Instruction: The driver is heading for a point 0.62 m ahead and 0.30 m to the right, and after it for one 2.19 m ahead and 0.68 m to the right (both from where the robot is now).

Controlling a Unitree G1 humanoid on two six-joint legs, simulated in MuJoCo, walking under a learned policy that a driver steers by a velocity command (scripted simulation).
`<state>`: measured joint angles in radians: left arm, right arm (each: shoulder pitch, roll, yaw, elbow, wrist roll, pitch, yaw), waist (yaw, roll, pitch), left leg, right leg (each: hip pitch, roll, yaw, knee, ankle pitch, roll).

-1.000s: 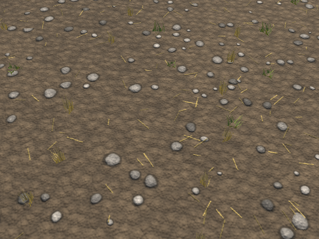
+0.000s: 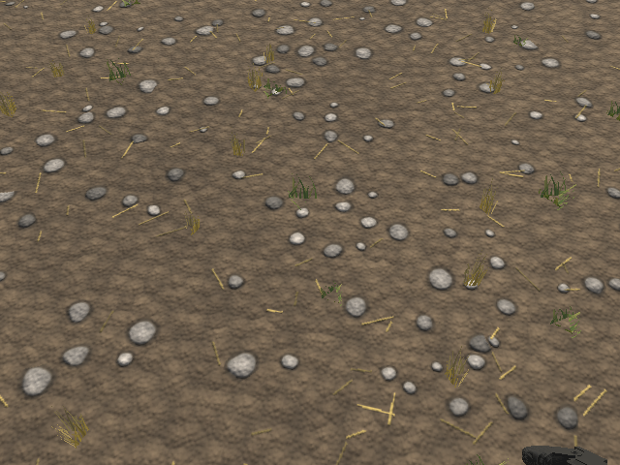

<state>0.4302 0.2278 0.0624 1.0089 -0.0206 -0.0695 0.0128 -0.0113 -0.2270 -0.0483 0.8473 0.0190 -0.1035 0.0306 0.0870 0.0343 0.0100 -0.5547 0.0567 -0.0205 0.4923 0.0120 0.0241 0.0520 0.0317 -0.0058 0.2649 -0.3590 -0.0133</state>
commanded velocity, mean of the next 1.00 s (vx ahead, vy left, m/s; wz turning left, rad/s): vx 0.30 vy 0.00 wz -0.54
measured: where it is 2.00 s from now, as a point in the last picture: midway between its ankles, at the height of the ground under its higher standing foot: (522, 418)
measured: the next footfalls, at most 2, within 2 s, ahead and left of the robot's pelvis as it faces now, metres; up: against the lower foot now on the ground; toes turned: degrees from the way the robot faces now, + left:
left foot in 0.04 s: +0.20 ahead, +0.13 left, +0.00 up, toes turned -1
right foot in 0.56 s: +0.41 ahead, -0.17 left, +0.00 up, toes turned -22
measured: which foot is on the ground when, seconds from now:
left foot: up 0.00-0.02, down 0.04-0.54, up 0.56-1.00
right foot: down 0.00-0.04, up 0.06-0.54, down 0.56-1.00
